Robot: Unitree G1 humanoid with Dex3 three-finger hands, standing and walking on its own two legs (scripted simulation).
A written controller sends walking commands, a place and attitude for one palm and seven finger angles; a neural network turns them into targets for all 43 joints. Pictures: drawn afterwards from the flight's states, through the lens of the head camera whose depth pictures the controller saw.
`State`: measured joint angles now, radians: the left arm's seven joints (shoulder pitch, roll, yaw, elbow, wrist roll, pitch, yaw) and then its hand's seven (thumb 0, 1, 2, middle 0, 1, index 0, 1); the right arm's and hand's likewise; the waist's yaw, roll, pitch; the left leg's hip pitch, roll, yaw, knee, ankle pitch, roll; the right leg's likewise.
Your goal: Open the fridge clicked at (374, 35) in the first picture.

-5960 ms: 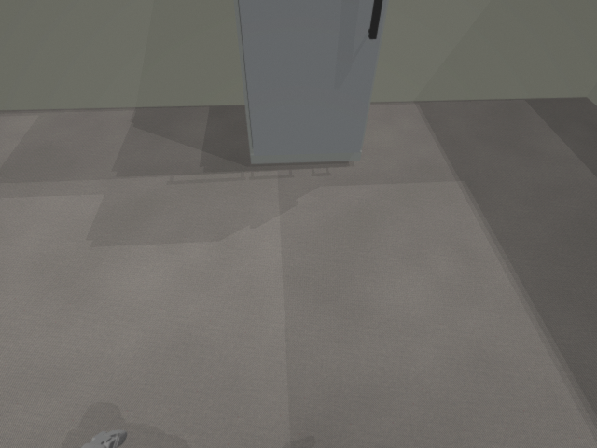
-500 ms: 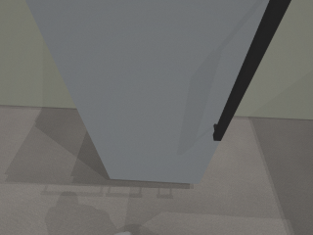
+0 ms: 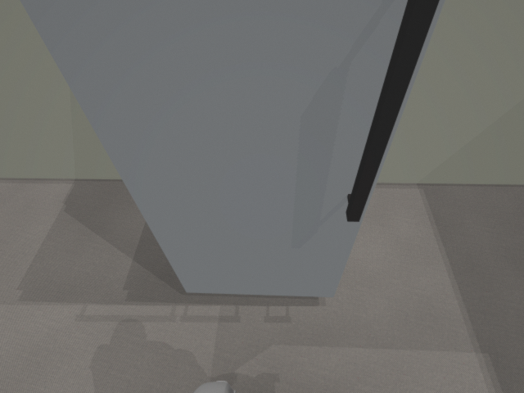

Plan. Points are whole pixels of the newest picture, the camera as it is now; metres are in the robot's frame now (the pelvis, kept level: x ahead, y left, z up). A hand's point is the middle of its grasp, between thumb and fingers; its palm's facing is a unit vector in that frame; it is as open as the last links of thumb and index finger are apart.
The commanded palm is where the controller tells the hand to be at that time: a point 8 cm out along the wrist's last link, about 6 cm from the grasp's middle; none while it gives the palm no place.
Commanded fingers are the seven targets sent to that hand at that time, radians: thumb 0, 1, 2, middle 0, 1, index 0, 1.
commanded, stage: come to a stop and stand still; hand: right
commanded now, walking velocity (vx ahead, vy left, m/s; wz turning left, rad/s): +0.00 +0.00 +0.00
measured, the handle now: (377, 125) +0.49 -0.16 +0.14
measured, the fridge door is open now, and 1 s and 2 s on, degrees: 0 0 0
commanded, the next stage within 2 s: look again from close up in 1.46 s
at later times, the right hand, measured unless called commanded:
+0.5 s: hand out of the picture -0.04 -0.15 -0.17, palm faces +0.01 +0.98 -0.18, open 7.3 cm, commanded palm none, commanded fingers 0.00 -0.90 -0.90 0.20 0.30 0.20 0.30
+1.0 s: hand out of the picture -0.02 -0.19 -0.17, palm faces +0.02 +0.98 -0.21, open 7.4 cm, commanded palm none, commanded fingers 0.00 -0.90 -0.90 0.20 0.30 0.20 0.30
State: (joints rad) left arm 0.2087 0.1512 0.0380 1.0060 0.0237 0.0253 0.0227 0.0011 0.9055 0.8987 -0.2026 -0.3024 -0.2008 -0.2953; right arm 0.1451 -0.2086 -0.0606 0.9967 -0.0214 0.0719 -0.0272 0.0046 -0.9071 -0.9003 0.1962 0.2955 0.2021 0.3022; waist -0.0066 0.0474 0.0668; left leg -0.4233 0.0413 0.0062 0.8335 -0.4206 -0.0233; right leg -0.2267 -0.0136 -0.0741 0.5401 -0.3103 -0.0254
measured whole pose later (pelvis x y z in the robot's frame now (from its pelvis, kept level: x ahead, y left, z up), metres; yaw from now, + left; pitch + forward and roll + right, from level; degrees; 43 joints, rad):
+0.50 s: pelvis -0.03 +0.01 +0.01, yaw +1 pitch -2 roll +0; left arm 0.28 0.15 0.01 1.15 0.01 0.01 0.02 0.00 0.91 0.90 -0.20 -0.30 -0.20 -0.30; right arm 0.28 -0.14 0.01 1.13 -0.01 0.01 -0.03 0.01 -0.91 -0.90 0.20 0.30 0.20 0.30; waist 0.00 0.00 0.04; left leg -0.14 0.00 0.04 0.42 -0.25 0.02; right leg -0.18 -0.02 -0.09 0.40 -0.18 0.00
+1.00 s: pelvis -0.03 -0.01 +0.00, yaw +0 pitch -1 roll +0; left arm 0.33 0.15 0.00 1.07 0.02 -0.01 0.02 0.02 0.93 0.90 -0.20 -0.30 -0.20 -0.30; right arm 0.30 -0.14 0.01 1.06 -0.02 -0.02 -0.04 0.01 -0.91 -0.90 0.20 0.30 0.20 0.30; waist 0.00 -0.03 0.00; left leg -0.21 0.03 0.04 0.53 -0.31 -0.01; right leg -0.26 0.00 -0.08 0.53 -0.26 -0.04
